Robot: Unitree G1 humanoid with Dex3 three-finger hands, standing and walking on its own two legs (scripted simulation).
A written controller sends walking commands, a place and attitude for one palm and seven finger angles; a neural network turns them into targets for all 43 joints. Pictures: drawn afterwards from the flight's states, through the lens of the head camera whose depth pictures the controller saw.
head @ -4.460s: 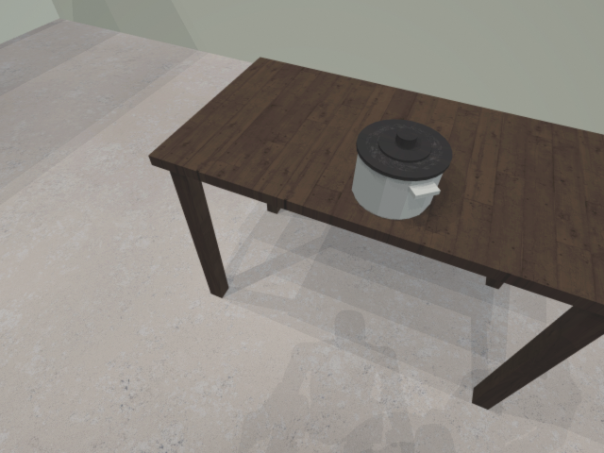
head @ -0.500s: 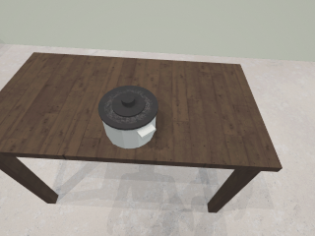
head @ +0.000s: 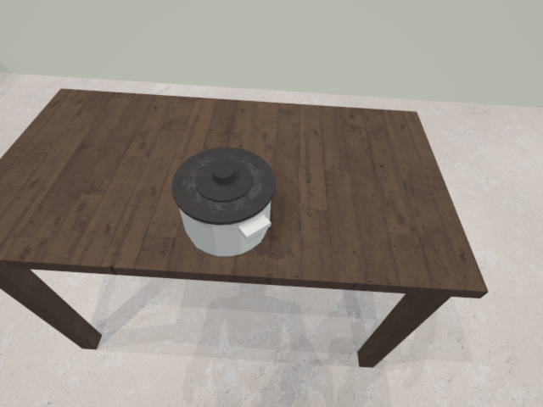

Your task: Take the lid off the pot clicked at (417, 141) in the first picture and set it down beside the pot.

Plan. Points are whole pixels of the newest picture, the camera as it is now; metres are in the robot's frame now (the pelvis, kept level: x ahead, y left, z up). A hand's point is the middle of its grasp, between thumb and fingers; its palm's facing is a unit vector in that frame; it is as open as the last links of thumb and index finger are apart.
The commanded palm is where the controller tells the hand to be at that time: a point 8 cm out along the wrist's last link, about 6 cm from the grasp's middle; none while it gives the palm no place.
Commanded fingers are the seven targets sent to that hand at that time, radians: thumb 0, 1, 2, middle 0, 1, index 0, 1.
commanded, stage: lift the closed hand beside the body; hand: left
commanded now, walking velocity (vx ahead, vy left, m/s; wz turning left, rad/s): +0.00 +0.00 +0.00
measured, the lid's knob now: (223, 172) +0.48 +0.12 +0.05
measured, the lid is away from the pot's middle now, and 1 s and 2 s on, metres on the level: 0.00 0.00 0.00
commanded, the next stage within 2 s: raise the hand higher, near the body in 0.60 s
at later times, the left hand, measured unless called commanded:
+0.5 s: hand out of the picture +0.09 +0.21 -0.07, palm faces +0.25 -0.94 -0.25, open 3.5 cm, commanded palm +0.06 +0.26 -0.04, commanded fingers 0.00 0.90 0.90 -1.30 -1.50 -1.30 -1.50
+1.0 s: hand out of the picture +0.12 +0.23 -0.01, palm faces +0.24 -0.90 -0.37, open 3.1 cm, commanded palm +0.07 +0.27 +0.03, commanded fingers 0.00 0.90 0.90 -1.30 -1.50 -1.30 -1.50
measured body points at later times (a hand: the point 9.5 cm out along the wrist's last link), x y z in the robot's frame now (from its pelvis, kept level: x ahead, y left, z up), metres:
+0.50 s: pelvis -0.03 +0.00 -0.01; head -0.03 +0.00 +0.44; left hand +0.08 +0.26 -0.05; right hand +0.19 -0.22 -0.05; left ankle -0.01 +0.11 -0.74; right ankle -0.04 -0.13 -0.74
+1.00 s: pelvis -0.01 +0.01 +0.00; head +0.00 +0.00 +0.45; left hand +0.11 +0.28 +0.01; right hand +0.17 -0.22 -0.09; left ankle -0.01 +0.11 -0.74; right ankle -0.04 -0.13 -0.74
